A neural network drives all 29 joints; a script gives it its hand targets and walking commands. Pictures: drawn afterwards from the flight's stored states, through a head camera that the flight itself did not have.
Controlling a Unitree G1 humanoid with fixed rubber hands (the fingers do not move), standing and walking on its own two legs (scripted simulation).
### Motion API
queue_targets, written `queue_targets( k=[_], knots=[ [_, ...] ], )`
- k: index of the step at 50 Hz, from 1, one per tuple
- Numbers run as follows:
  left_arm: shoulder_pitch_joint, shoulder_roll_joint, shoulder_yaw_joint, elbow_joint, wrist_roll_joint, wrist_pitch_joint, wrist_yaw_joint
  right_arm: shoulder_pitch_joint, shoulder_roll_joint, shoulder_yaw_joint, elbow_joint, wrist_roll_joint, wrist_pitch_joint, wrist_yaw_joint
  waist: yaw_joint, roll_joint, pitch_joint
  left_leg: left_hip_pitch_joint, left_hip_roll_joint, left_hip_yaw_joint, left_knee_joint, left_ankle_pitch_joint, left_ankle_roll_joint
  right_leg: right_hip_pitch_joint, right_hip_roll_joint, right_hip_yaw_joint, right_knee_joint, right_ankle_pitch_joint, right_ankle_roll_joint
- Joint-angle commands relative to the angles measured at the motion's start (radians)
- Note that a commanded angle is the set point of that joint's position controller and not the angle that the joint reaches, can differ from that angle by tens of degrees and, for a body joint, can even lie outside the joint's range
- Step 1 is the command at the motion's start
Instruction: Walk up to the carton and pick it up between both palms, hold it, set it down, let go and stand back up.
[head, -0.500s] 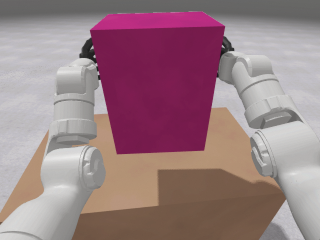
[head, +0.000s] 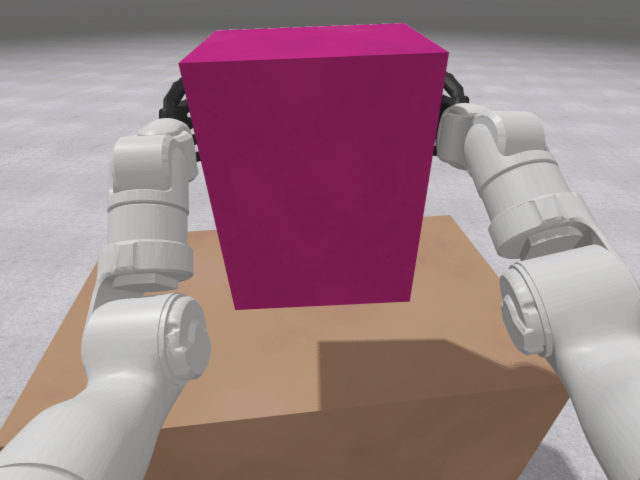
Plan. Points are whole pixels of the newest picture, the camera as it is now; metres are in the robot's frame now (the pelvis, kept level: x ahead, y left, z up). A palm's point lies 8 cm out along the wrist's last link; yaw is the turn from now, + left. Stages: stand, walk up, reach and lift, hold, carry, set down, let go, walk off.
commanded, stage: hold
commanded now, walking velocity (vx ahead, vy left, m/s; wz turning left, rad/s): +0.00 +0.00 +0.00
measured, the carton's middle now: (316, 171) +0.37 +0.00 +0.28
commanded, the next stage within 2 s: none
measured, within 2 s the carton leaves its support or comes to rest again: neither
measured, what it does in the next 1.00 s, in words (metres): stands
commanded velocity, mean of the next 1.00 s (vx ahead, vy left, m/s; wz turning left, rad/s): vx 0.00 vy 0.00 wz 0.00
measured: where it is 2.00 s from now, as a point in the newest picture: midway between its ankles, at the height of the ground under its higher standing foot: outside the picture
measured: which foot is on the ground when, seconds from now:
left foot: down 0.00-1.00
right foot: down 0.00-1.00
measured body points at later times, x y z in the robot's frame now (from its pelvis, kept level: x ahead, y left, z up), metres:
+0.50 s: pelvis +0.00 +0.00 +0.00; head -0.09 +0.02 +0.44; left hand +0.39 +0.17 +0.31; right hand +0.39 -0.15 +0.33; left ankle +0.02 +0.12 -0.75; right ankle +0.00 -0.09 -0.75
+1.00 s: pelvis +0.01 +0.00 +0.00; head -0.09 +0.02 +0.44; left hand +0.39 +0.17 +0.31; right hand +0.39 -0.15 +0.32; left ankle +0.02 +0.12 -0.75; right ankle +0.00 -0.09 -0.75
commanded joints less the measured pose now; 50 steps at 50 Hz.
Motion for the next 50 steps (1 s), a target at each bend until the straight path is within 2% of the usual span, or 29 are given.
queue_targets(
  k=[1,5,11,13,14,15,19,21,22,26,30,33,37,38,40,44,46,47,50],
  knots=[
    [-0.865,-0.633,-0.320,-0.094,-0.188,-0.067,-0.115,-0.885,0.683,0.080,-0.321,0.159,-0.041,0.165,-0.009,0.022,-0.292,0.152,-0.011,0.004,-0.038,0.150,-0.033,0.018,-0.033,0.029,-0.037,0.121,0.079],
    [-0.827,-0.607,-0.273,-0.052,-0.157,-0.067,-0.122,-0.883,0.675,0.089,-0.303,0.161,-0.044,0.162,0.013,-0.006,-0.275,0.153,-0.017,0.009,-0.039,0.168,-0.026,0.034,-0.035,0.029,-0.039,0.141,0.086],
    [-0.837,-0.654,-0.327,-0.082,-0.179,-0.068,-0.127,-0.898,0.658,0.073,-0.343,0.162,-0.058,0.160,-0.020,0.057,-0.301,0.166,-0.012,0.002,-0.021,0.211,-0.054,0.043,-0.031,0.029,-0.036,0.164,0.070],
    [-0.846,-0.658,-0.338,-0.108,-0.190,-0.072,-0.122,-0.910,0.669,0.088,-0.374,0.169,-0.062,0.159,-0.019,0.050,-0.339,0.178,-0.014,0.001,-0.012,0.234,-0.052,0.051,-0.028,0.025,-0.029,0.186,0.076],
    [-0.852,-0.670,-0.355,-0.135,-0.201,-0.074,-0.120,-0.895,0.670,0.089,-0.378,0.176,-0.061,0.158,-0.029,0.065,-0.354,0.189,-0.015,-0.003,-0.003,0.261,-0.061,0.056,-0.028,0.025,-0.024,0.214,0.075],
    [-0.848,-0.683,-0.372,-0.149,-0.212,-0.072,-0.118,-0.911,0.667,0.095,-0.411,0.183,-0.065,0.158,-0.029,0.076,-0.379,0.198,-0.014,-0.005,0.002,0.270,-0.065,0.056,-0.025,0.024,-0.024,0.209,0.074],
    [-0.867,-0.685,-0.371,-0.158,-0.211,-0.072,-0.110,-0.903,0.676,0.089,-0.395,0.175,-0.059,0.163,-0.031,0.072,-0.346,0.180,-0.011,-0.005,-0.007,0.244,-0.060,0.042,-0.024,0.022,-0.024,0.179,0.074],
    [-0.881,-0.681,-0.371,-0.174,-0.215,-0.075,-0.105,-0.903,0.688,0.097,-0.393,0.178,-0.059,0.167,-0.022,0.065,-0.362,0.180,-0.013,-0.006,-0.011,0.233,-0.054,0.041,-0.025,0.022,-0.023,0.162,0.077],
    [-0.888,-0.685,-0.376,-0.175,-0.216,-0.076,-0.103,-0.898,0.686,0.092,-0.382,0.177,-0.058,0.169,-0.023,0.078,-0.351,0.176,-0.010,-0.008,-0.014,0.226,-0.057,0.031,-0.025,0.023,-0.025,0.151,0.073],
    [-0.878,-0.669,-0.342,-0.128,-0.192,-0.075,-0.100,-0.899,0.684,0.086,-0.338,0.166,-0.056,0.178,-0.004,0.056,-0.311,0.159,-0.007,-0.005,-0.030,0.186,-0.043,0.018,-0.026,0.025,-0.034,0.108,0.070],
    [-0.878,-0.653,-0.325,-0.102,-0.191,-0.074,-0.102,-0.930,0.690,0.087,-0.347,0.166,-0.058,0.178,0.004,0.029,-0.330,0.154,-0.009,-0.001,-0.031,0.172,-0.031,0.032,-0.026,0.025,-0.033,0.115,0.075],
    [-0.869,-0.656,-0.325,-0.133,-0.190,-0.072,-0.101,-0.899,0.684,0.099,-0.342,0.183,-0.056,0.176,0.004,0.046,-0.356,0.174,-0.013,0.001,-0.014,0.243,-0.045,0.057,-0.021,0.027,-0.024,0.174,0.073],
    [-0.814,-0.611,-0.281,-0.084,-0.158,-0.059,-0.117,-0.872,0.661,0.102,-0.323,0.183,-0.044,0.163,0.011,-0.001,-0.293,0.179,-0.017,0.005,-0.019,0.246,-0.038,0.055,-0.025,0.025,-0.033,0.204,0.087],
    [-0.784,-0.611,-0.279,-0.065,-0.149,-0.053,-0.124,-0.857,0.647,0.096,-0.318,0.177,-0.044,0.161,0.002,-0.001,-0.274,0.178,-0.016,0.006,-0.025,0.237,-0.039,0.060,-0.028,0.028,-0.037,0.207,0.086],
    [-0.783,-0.614,-0.290,-0.097,-0.155,-0.055,-0.133,-0.867,0.654,0.109,-0.362,0.182,-0.049,0.155,-0.001,-0.003,-0.315,0.191,-0.018,0.006,-0.014,0.272,-0.043,0.089,-0.027,0.028,-0.031,0.242,0.087],
    [-0.813,-0.652,-0.354,-0.166,-0.188,-0.053,-0.134,-0.872,0.658,0.119,-0.421,0.200,-0.048,0.143,-0.034,0.042,-0.352,0.220,-0.021,-0.001,0.011,0.332,-0.066,0.090,-0.022,0.025,-0.020,0.305,0.089],
    [-0.844,-0.665,-0.373,-0.197,-0.206,-0.059,-0.127,-0.904,0.685,0.129,-0.473,0.206,-0.053,0.144,-0.028,0.044,-0.386,0.214,-0.025,-0.002,0.019,0.327,-0.062,0.082,-0.024,0.023,-0.017,0.293,0.093],
    [-0.843,-0.682,-0.392,-0.204,-0.214,-0.058,-0.121,-0.904,0.683,0.127,-0.484,0.207,-0.053,0.144,-0.036,0.060,-0.387,0.220,-0.023,-0.006,0.022,0.331,-0.067,0.074,-0.022,0.023,-0.015,0.300,0.088],
    [-0.847,-0.679,-0.369,-0.168,-0.201,-0.056,-0.116,-0.899,0.676,0.103,-0.435,0.186,-0.047,0.149,-0.030,0.056,-0.318,0.188,-0.018,-0.004,0.000,0.263,-0.059,0.042,-0.025,0.023,-0.028,0.218,0.083]
  ],
)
